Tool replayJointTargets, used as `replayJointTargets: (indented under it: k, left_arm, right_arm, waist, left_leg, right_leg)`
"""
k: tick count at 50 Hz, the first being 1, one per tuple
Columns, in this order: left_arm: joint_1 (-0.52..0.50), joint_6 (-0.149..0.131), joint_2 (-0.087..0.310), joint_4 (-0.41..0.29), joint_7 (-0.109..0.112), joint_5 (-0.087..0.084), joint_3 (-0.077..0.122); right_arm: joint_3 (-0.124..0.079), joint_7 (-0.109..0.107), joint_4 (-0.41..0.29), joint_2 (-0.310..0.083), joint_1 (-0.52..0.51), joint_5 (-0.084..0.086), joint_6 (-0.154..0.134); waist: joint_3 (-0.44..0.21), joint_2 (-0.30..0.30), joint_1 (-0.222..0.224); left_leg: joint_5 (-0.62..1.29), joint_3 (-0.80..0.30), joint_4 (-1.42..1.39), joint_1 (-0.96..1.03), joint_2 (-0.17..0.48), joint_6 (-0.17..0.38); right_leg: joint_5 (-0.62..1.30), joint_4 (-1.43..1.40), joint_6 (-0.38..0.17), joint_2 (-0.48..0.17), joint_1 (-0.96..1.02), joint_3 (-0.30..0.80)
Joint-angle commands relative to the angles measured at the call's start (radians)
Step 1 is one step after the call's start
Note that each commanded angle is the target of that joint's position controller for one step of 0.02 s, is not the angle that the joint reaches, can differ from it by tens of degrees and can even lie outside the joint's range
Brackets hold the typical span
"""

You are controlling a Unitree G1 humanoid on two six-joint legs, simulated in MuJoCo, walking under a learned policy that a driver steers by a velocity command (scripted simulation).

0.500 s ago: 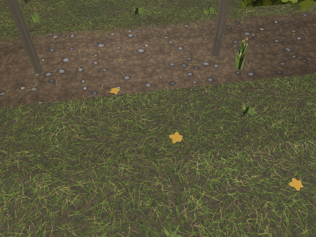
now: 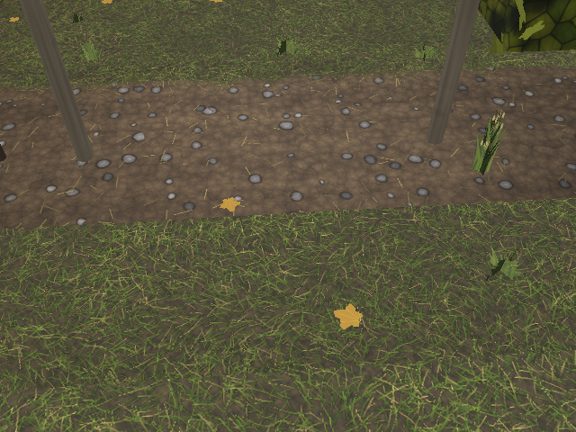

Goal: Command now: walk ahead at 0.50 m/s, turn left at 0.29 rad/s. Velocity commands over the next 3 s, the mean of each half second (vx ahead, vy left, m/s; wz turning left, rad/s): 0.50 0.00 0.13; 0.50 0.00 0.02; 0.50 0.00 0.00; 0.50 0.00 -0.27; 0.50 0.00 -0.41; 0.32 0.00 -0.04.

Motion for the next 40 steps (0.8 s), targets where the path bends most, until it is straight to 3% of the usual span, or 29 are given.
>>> replayJointTargets:
  k: [1,2,3,4,5,6,7,8,9,10,11,12,14,16,18,21,24,26,27,28,29,30,31,32,33,34,35,37,40]
  left_arm:
    - [0.014,0.007,0.135,0.016,0.012,-0.002,0.038]
    - [0.186,-0.001,0.142,0.088,0.017,-0.013,0.046]
    - [0.419,-0.021,0.173,0.168,0.034,-0.011,0.074]
    - [0.719,-0.028,0.253,0.255,0.015,-0.027,0.122]
    - [0.596,-0.021,0.282,0.185,-0.003,-0.031,0.117]
    - [0.553,0.003,0.248,0.173,-0.005,0.015,0.113]
    - [0.435,0.008,0.228,0.144,-0.008,-0.009,0.108]
    - [0.415,0.001,0.112,0.176,-0.01,0.002,0.071]
    - [0.302,-0.033,-0.005,0.141,0.006,-0.004,0.023]
    - [0.235,-0.05,-0.009,0.132,0.018,0.003,0.017]
    - [0.231,-0.076,-0.018,0.14,0.038,-0.032,0.02]
    - [0.272,-0.085,0.004,0.165,0.046,-0.052,0.021]
    - [0.35,-0.093,0.068,0.205,0.046,-0.044,0.033]
    - [0.392,-0.084,0.141,0.226,0.02,-0.04,0.062]
    - [0.428,-0.077,0.133,0.25,0.008,-0.032,0.07]
    - [0.5,-0.067,0.087,0.289,0.019,-0.022,0.073]
    - [0.528,-0.051,0.087,0.312,0.032,-0.024,0.087]
    - [0.481,-0.047,0.122,0.304,0.031,-0.029,0.105]
    - [0.44,-0.053,0.135,0.276,0.026,-0.027,0.113]
    - [0.554,-0.06,0.032,0.276,0.014,-0.014,0.077]
    - [0.489,-0.063,0.004,0.267,-0.013,-0.022,0.062]
    - [0.284,-0.058,0.07,0.222,-0.018,-0.05,0.091]
    - [0.217,-0.062,0.093,0.219,0.006,-0.053,0.104]
    - [0.264,-0.061,0.08,0.224,0.032,-0.032,0.102]
    - [0.271,-0.06,0.031,0.227,0.045,-0.015,0.091]
    - [0.272,-0.054,-0.021,0.226,0.054,-0.007,0.08]
    - [0.277,-0.048,-0.038,0.226,0.055,-0.01,0.08]
    - [0.246,-0.045,-0.021,0.221,0.044,-0.024,0.083]
    - [0.101,-0.039,-0.005,0.168,0.023,-0.026,0.085]
  right_arm:
    - [-0.025,-0.004,-0.025,-0.169,0.021,0.04,0.004]
    - [-0.024,0.003,-0.021,-0.2,-0.026,0.057,0.026]
    - [-0.016,0.037,0.0,-0.198,0.008,0.027,0.049]
    - [-0.003,0.082,0.05,-0.088,0.148,-0.024,0.045]
    - [-0.006,0.096,0.027,-0.05,0.229,-0.01,0.058]
    - [-0.011,0.085,-0.033,-0.092,0.078,-0.002,0.071]
    - [-0.007,0.061,-0.103,-0.095,-0.018,0.005,0.068]
    - [-0.02,0.028,-0.102,-0.127,-0.119,0.012,0.063]
    - [0.006,-0.011,-0.135,-0.069,-0.18,-0.013,0.047]
    - [0.013,-0.014,-0.112,-0.06,-0.169,-0.017,0.051]
    - [0.008,-0.002,-0.104,-0.067,-0.203,-0.021,0.05]
    - [0.005,0.011,-0.1,-0.061,-0.261,-0.023,0.057]
    - [0.012,0.033,-0.118,-0.046,-0.306,-0.011,0.067]
    - [0.013,0.04,-0.151,-0.059,-0.378,-0.005,0.075]
    - [0.006,0.031,-0.185,-0.077,-0.469,-0.007,0.083]
    - [-0.009,0.022,-0.217,-0.097,-0.582,0.008,0.079]
    - [-0.03,0.025,-0.231,-0.108,-0.646,0.01,0.072]
    - [-0.058,0.021,-0.225,-0.143,-0.598,0.026,0.058]
    - [-0.085,0.012,-0.181,-0.202,-0.444,0.038,0.043]
    - [-0.078,0.013,-0.122,-0.213,-0.203,0.041,0.037]
    - [-0.091,-0.004,-0.048,-0.236,0.058,0.022,0.043]
    - [-0.104,-0.016,-0.008,-0.225,0.069,-0.001,0.028]
    - [-0.11,-0.025,-0.031,-0.217,-0.092,0.017,0.015]
    - [-0.094,-0.03,-0.045,-0.157,-0.185,0.032,0.015]
    - [-0.072,-0.03,-0.046,-0.085,-0.235,0.039,0.015]
    - [-0.062,-0.025,-0.044,-0.049,-0.252,0.038,0.015]
    - [-0.057,-0.022,-0.041,-0.032,-0.245,0.03,0.011]
    - [-0.064,-0.008,-0.034,-0.045,-0.228,0.013,0.001]
    - [-0.061,0.02,0.005,-0.056,-0.14,-0.012,0.004]
  waist:
    - [0.196,0.058,0.041]
    - [0.174,0.023,0.12]
    - [0.115,-0.013,0.21]
    - [-0.167,-0.199,0.249]
    - [-0.298,-0.222,0.163]
    - [-0.167,-0.119,0.23]
    - [-0.079,-0.115,0.22]
    - [0.085,0.003,0.2]
    - [0.138,0.057,0.112]
    - [0.182,0.053,0.072]
    - [0.151,0.069,0.102]
    - [0.14,0.007,0.129]
    - [0.107,-0.007,0.137]
    - [0.123,0.008,0.146]
    - [0.14,0.01,0.166]
    - [0.139,0.001,0.202]
    - [0.14,-0.028,0.208]
    - [0.07,-0.04,0.141]
    - [-0.038,0.0,0.086]
    - [-0.294,0.156,0.058]
    - [-0.348,0.202,-0.049]
    - [-0.097,0.1,-0.078]
    - [0.077,0.09,-0.008]
    - [0.047,0.106,0.058]
    - [0.057,0.102,0.098]
    - [0.071,0.084,0.124]
    - [0.081,0.078,0.14]
    - [0.098,0.074,0.139]
    - [0.11,0.081,0.117]
  left_leg:
    - [0.203,-0.361,-0.124,-0.127,0.185,0.155]
    - [0.228,-0.322,0.063,-0.099,0.155,0.108]
    - [0.31,-0.239,0.263,-0.229,0.109,0.057]
    - [0.205,-0.092,0.739,-0.503,-0.018,-0.036]
    - [0.06,-0.011,0.899,-0.707,-0.018,-0.055]
    - [0.103,0.019,0.986,-0.875,0.006,-0.051]
    - [0.219,0.004,1.006,-1.042,0.065,-0.06]
    - [0.414,-0.02,0.916,-1.076,0.138,-0.015]
    - [0.726,-0.119,0.481,-0.946,0.275,0.016]
    - [0.804,-0.1,0.309,-0.783,0.33,0.018]
    - [0.93,-0.025,0.024,-0.612,0.321,0.016]
    - [0.991,0.058,-0.095,-0.521,0.299,0.005]
    - [0.972,0.116,-0.275,-0.364,0.266,-0.011]
    - [0.955,0.126,-0.395,-0.321,0.223,-0.009]
    - [0.95,0.098,-0.478,-0.404,0.218,0.001]
    - [0.916,0.094,-0.556,-0.465,0.207,0.015]
    - [0.826,0.149,-0.59,-0.347,0.173,0.037]
    - [0.851,0.209,-0.589,-0.032,0.121,0.082]
    - [0.966,0.184,-0.505,0.272,0.127,0.137]
    - [0.989,-0.126,-0.537,0.795,0.346,0.319]
    - [0.82,-0.463,-0.758,0.919,0.523,0.377]
    - [0.551,-0.428,-0.854,0.736,0.475,0.263]
    - [0.513,-0.318,-0.894,0.486,0.446,0.216]
    - [0.582,-0.261,-0.929,0.367,0.419,0.216]
    - [0.65,-0.193,-0.956,0.277,0.398,0.211]
    - [0.687,-0.152,-0.989,0.2,0.393,0.207]
    - [0.686,-0.12,-1.017,0.165,0.382,0.199]
    - [0.75,-0.068,-1.043,0.15,0.369,0.2]
    - [0.884,0.01,-1.021,0.117,0.347,0.202]
  right_leg:
    - [0.048,-0.239,-0.008,-0.032,0.179,0.014]
    - [0.133,-0.395,-0.016,-0.057,0.321,-0.004]
    - [0.173,-0.385,-0.053,-0.066,0.631,-0.07]
    - [0.426,0.056,-0.251,-0.16,1.137,-0.005]
    - [0.451,0.119,-0.371,-0.264,1.231,0.194]
    - [0.14,0.008,-0.351,-0.28,1.139,0.262]
    - [-0.538,-0.142,-0.382,-0.358,0.98,0.443]
    - [-0.875,-0.26,-0.331,-0.311,0.73,0.46]
    - [-0.703,-0.336,-0.349,-0.346,0.486,0.451]
    - [-0.61,-0.401,-0.381,-0.312,0.289,0.377]
    - [-0.564,-0.421,-0.359,-0.202,0.19,0.216]
    - [-0.564,-0.427,-0.341,-0.158,0.164,0.147]
    - [-0.376,-0.398,-0.322,-0.135,0.146,0.089]
    - [-0.24,-0.381,-0.324,-0.16,0.222,0.086]
    - [-0.192,-0.362,-0.321,-0.189,0.408,0.1]
    - [-0.15,-0.338,-0.286,-0.195,0.633,0.086]
    - [-0.096,-0.318,-0.247,-0.19,0.679,0.045]
    - [0.157,-0.206,-0.192,-0.134,0.559,-0.029]
    - [0.182,-0.02,-0.132,-0.054,0.389,-0.099]
    - [-0.17,0.291,-0.05,0.06,0.044,-0.132]
    - [-0.928,0.524,-0.044,0.152,-0.131,-0.066]
    - [-0.913,0.611,-0.098,0.091,-0.278,0.041]
    - [-0.809,0.61,-0.114,0.023,-0.269,0.037]
    - [-0.756,0.572,-0.127,-0.011,-0.148,0.051]
    - [-0.706,0.535,-0.132,-0.034,-0.088,0.055]
    - [-0.688,0.509,-0.127,-0.039,-0.033,0.049]
    - [-0.669,0.483,-0.122,-0.034,-0.012,0.044]
    - [-0.581,0.404,-0.098,-0.027,-0.044,0.026]
    - [-0.358,0.21,-0.062,-0.022,-0.066,0.014]
Next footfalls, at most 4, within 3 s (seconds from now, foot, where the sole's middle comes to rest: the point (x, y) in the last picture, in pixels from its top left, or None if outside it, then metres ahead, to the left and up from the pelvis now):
0.06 right None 0.17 -0.15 -0.86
0.52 left None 0.48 0.09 -0.86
1.02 right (304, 403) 0.64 -0.10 -0.86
1.50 left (211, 341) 0.97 0.14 -1.05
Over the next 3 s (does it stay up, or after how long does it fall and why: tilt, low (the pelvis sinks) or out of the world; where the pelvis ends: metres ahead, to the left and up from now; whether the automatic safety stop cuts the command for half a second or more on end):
stays up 1.68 -0.03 -0.46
